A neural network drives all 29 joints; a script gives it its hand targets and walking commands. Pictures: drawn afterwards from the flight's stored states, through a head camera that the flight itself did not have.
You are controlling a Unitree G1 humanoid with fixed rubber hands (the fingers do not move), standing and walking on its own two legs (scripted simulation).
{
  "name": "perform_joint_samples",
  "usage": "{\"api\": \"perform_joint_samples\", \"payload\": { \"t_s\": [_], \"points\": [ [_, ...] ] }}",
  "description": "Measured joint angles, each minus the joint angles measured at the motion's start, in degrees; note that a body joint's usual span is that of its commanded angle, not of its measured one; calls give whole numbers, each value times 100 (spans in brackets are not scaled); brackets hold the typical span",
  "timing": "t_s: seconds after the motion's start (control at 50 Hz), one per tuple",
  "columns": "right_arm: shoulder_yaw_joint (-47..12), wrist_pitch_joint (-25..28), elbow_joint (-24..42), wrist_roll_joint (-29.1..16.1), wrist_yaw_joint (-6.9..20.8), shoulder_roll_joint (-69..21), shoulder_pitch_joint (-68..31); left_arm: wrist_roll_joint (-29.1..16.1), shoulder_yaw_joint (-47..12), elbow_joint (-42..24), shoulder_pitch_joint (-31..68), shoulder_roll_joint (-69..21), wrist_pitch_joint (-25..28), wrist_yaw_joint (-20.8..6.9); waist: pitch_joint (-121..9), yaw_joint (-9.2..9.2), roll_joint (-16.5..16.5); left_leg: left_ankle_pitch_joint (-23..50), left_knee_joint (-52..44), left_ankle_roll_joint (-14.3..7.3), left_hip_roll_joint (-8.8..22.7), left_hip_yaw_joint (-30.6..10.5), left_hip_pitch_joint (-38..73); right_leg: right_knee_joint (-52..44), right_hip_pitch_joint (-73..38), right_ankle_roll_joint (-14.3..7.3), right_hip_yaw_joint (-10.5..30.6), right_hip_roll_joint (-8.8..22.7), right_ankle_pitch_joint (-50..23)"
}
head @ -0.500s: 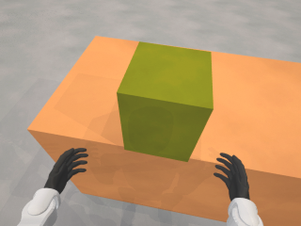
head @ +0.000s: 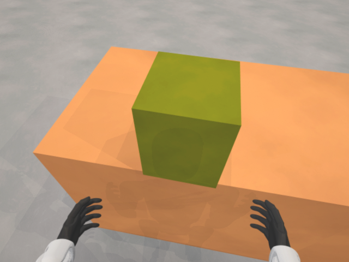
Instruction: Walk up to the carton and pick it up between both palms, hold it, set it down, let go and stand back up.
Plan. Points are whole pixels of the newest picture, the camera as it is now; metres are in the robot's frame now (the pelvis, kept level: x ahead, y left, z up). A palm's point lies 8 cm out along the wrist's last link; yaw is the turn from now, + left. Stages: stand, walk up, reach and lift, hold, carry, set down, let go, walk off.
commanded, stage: set down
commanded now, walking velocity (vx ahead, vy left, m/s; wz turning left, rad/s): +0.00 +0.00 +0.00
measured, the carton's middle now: (188, 122) +0.43 -0.01 +0.08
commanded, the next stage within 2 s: let go in 0.62 s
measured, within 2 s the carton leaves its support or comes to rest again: neither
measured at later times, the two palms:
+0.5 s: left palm (78, 254) +0.15 +0.23 -0.08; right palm (277, 257) +0.16 -0.22 -0.08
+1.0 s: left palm (81, 256) +0.15 +0.23 -0.08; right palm out of the picture +0.14 -0.22 -0.08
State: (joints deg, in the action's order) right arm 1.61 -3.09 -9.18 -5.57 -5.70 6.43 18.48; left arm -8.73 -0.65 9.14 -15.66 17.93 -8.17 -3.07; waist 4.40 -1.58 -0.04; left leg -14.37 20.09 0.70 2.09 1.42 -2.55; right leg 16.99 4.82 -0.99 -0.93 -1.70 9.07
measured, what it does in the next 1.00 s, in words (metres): stands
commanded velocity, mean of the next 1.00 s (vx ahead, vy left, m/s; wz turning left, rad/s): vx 0.00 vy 0.00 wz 0.00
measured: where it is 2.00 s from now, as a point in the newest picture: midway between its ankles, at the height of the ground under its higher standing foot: outside the picture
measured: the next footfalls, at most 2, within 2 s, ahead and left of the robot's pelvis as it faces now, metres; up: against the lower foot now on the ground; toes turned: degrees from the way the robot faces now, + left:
none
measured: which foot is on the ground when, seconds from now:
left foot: down 0.00-1.00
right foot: down 0.00-1.00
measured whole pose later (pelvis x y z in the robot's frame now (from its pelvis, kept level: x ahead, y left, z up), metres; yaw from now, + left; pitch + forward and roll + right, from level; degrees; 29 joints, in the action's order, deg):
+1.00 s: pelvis -0.01 +0.00 +0.00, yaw -1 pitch -5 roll +0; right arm 2.7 12.0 -43.3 1.6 1.7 9.6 9.2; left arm -0.7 -0.6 29.0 -10.4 12.1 -8.0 1.2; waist 5.2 -0.7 0.6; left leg -14.4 21.8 0.6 1.7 2.6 -2.7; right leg 21.0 6.3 -0.9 -0.3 -1.2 10.1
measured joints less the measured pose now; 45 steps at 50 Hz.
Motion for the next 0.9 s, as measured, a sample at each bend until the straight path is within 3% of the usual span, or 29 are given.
{"api": "perform_joint_samples", "payload": {
  "t_s": [0.32,0.58,0.76,0.9],
  "points": [
    [7,817,-1739,479,319,55,-370,392,7,1239,169,-199,165,115,-4,35,13,-22,38,58,18,-21,-12,249,98,-56,-35,-9,150],
    [83,1355,-2981,682,610,299,-726,760,56,1819,326,-455,127,315,87,77,17,-67,107,57,25,20,-26,325,126,-51,-12,-11,187],
    [-61,1669,-3395,567,639,378,-768,921,162,1991,428,-595,178,302,103,66,73,-17,70,34,1,22,20,284,73,-30,-19,15,141],
    [102,1615,-3471,689,720,312,-924,809,16,1961,472,-572,81,412,77,75,68,-33,178,3,-16,94,-46,390,162,-7,43,34,129]
  ]
}}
